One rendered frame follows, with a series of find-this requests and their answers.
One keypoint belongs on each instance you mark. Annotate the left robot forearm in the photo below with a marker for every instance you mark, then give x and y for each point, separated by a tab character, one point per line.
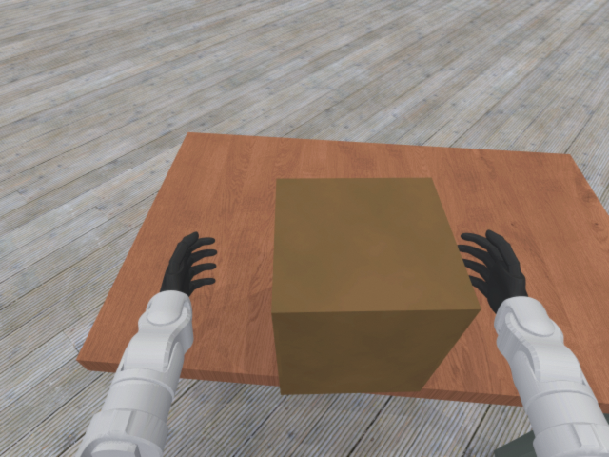
133	419

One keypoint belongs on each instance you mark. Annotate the robot left hand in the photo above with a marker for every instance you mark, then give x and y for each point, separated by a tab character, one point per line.
180	271

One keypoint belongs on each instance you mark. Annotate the right robot forearm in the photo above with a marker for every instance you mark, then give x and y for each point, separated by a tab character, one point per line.
562	408

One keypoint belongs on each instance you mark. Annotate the robot right hand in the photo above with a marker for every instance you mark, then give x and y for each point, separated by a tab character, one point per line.
501	270

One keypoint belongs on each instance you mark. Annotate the carton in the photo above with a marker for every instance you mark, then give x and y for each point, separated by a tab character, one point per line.
369	289

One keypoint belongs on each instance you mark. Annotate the table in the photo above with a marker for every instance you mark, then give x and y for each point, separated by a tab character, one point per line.
224	186

